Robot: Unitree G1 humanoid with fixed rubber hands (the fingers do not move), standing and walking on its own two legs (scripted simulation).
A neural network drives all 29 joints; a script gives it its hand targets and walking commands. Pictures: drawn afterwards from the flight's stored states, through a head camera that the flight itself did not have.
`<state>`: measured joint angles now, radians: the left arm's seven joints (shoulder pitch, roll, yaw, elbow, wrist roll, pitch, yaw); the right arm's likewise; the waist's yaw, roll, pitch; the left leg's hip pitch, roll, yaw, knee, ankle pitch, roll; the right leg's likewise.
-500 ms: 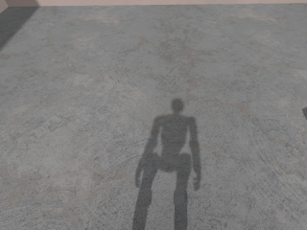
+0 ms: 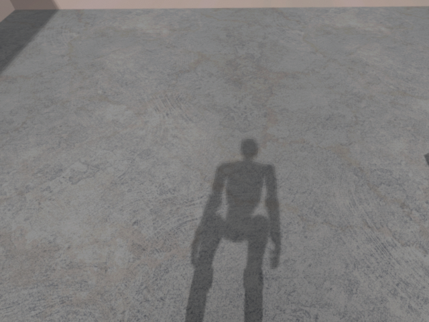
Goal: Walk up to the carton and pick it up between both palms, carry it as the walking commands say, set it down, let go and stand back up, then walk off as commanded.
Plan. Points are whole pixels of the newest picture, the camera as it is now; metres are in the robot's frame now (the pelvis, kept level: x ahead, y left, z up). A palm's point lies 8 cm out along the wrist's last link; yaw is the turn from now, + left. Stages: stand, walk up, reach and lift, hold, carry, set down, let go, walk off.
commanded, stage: stand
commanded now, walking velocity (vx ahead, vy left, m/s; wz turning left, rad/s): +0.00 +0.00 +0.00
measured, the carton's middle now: out of the picture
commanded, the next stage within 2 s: walk up in 0.10 s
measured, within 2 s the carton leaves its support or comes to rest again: neither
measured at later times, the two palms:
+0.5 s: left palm out of the picture +0.09 +0.24 -0.12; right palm out of the picture -0.02 -0.27 -0.15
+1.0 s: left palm (204, 250) +0.30 +0.03 -0.15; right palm out of the picture +0.15 -0.46 -0.12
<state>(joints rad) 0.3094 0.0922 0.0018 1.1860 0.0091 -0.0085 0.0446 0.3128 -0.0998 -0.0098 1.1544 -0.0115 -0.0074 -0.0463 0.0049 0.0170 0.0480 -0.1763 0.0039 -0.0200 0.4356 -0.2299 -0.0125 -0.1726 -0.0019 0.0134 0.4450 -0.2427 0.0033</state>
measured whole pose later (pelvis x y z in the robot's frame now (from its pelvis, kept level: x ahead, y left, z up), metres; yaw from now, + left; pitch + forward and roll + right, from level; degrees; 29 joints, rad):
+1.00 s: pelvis +0.17 -0.19 -0.03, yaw -35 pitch -1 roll +0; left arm 0.44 0.25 0.02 0.87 0.05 0.02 -0.05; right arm 0.27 -0.24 -0.01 0.66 -0.05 -0.08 0.02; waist 0.06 0.01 0.00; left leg -0.45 0.05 0.07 0.67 -0.30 0.04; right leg -0.30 0.02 0.05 0.78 -0.50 -0.04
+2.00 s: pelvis +0.48 -0.64 -0.02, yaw -63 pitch -3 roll +2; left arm 0.39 0.28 0.02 0.81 0.05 -0.02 -0.05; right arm 0.34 -0.23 0.00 0.76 -0.03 -0.07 -0.01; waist 0.00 -0.04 0.07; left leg -0.30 0.07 0.13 0.59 -0.23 -0.01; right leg -0.47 -0.01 0.01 1.07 -0.46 0.02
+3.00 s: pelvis +0.59 -1.07 -0.03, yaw -62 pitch -3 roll +2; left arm 0.26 0.22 0.01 0.80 0.04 -0.06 0.00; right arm 0.39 -0.25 -0.01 0.94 -0.02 0.00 0.02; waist -0.03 0.02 0.05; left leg -0.23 0.07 0.04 0.72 -0.45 -0.02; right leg -0.41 -0.06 -0.04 0.70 -0.25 -0.02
